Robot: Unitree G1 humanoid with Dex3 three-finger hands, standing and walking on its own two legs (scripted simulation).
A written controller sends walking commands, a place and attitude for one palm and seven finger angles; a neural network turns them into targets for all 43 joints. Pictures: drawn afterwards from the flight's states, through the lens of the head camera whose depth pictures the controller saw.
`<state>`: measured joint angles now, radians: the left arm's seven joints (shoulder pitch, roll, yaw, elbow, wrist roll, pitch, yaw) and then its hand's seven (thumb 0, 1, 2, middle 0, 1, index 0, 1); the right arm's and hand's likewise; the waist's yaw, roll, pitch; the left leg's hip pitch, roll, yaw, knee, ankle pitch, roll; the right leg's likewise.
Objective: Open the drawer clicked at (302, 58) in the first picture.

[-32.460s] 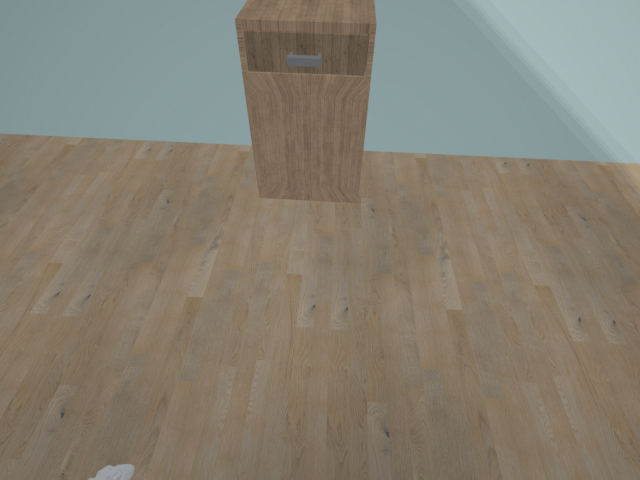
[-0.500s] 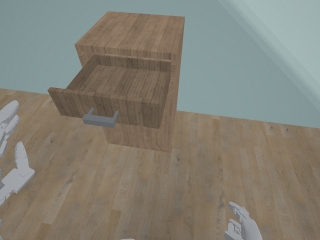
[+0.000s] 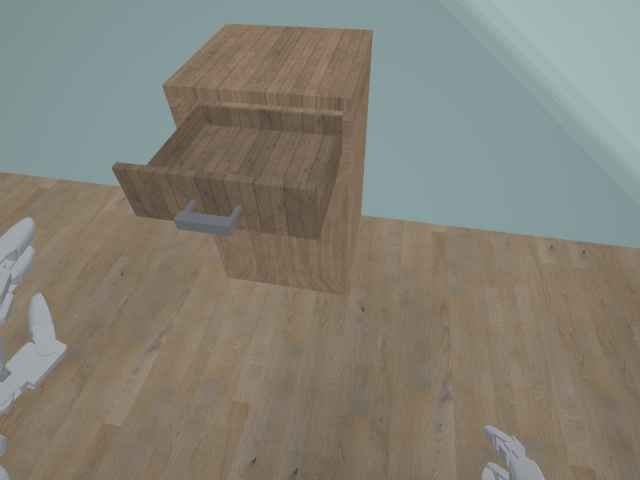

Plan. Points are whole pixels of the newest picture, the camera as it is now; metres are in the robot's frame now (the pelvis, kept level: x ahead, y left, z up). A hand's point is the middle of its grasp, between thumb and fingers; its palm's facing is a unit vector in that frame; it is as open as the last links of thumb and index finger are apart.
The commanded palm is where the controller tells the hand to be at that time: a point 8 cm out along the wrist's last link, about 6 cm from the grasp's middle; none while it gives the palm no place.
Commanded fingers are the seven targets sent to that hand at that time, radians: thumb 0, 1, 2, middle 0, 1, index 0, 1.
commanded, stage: stop stepping back and stand still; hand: left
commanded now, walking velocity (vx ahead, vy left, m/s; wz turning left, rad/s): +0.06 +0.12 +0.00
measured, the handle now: (209, 215) +0.62 +0.27 -0.07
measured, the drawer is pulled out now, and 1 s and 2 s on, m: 0.30 0.30 0.30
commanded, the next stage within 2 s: let the arm hang, fingers relaxed in 0.14 s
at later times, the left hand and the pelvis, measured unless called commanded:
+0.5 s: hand out of the picture +0.12 +0.20 -0.14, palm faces +0.00 -0.98 -0.22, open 7.4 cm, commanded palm none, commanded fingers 0.00 0.90 0.90 -0.20 -0.30 -0.20 -0.30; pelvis +0.02 +0.01 +0.00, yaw +2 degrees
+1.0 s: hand out of the picture +0.00 +0.22 -0.16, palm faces +0.03 -0.97 -0.23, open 7.3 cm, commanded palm none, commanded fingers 0.00 0.90 0.90 -0.20 -0.30 -0.20 -0.30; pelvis +0.02 +0.04 +0.01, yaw +0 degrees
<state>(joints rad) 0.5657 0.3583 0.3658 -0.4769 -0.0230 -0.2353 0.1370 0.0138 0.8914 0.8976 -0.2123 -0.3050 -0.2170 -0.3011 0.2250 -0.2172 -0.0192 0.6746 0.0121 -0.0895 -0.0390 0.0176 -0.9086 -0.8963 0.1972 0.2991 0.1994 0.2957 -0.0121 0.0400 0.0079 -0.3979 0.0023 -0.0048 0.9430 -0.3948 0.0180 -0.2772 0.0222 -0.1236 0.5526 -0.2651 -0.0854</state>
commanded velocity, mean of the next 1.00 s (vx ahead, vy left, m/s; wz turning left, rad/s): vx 0.00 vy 0.01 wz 0.00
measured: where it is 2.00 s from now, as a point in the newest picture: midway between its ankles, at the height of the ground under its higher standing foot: outside the picture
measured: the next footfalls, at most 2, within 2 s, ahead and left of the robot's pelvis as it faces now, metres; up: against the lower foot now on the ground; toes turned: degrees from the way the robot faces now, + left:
left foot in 0.24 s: +0.08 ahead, +0.14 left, +0.00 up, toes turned +2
